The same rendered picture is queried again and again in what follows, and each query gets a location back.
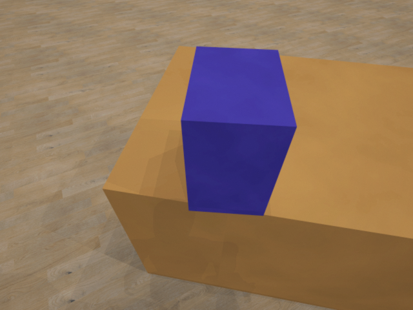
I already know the carton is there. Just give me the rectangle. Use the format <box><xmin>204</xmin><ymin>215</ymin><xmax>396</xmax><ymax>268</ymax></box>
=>
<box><xmin>181</xmin><ymin>46</ymin><xmax>297</xmax><ymax>216</ymax></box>

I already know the pedestal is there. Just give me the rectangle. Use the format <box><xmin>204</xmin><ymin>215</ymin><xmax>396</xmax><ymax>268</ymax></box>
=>
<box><xmin>103</xmin><ymin>46</ymin><xmax>413</xmax><ymax>310</ymax></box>

